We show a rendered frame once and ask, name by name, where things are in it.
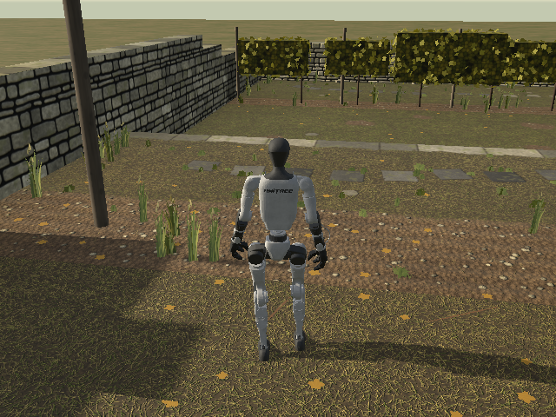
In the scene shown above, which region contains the left robot upper arm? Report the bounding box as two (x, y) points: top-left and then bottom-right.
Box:
(239, 175), (261, 222)

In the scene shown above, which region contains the robot left forearm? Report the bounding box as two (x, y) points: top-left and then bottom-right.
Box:
(231, 209), (248, 244)

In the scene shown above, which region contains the right robot upper arm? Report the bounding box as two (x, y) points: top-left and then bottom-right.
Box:
(297, 175), (318, 224)

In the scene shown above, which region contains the left robot foot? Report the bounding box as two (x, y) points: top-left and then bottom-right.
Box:
(257, 339), (270, 361)

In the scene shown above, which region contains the right robot hand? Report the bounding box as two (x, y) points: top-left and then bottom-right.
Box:
(308, 249), (328, 271)

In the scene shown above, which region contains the robot left thigh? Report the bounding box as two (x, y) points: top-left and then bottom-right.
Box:
(248, 242), (268, 307)

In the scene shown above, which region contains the left robot hand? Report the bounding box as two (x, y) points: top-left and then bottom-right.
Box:
(229, 240), (248, 260)

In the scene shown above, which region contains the robot right forearm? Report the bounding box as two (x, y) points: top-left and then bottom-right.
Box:
(309, 211), (326, 251)

